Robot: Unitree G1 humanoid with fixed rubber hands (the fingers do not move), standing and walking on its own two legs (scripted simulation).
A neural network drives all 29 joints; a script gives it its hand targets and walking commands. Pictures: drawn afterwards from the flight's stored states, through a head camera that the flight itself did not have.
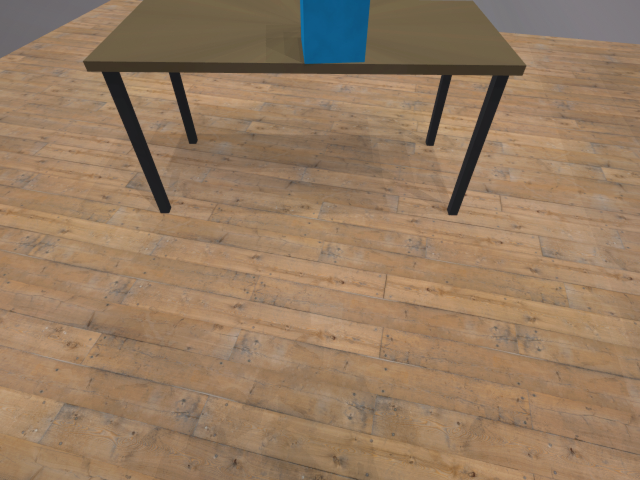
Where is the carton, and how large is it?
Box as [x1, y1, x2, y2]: [300, 0, 369, 63]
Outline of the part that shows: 300,0 301,40 305,63 364,61 369,0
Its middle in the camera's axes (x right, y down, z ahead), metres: +0.03 -0.76 +1.24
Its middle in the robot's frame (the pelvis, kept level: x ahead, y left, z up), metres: +1.45 +0.02 +0.06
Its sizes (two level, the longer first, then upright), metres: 0.210 0.200 0.250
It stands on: a table, 0.71 m high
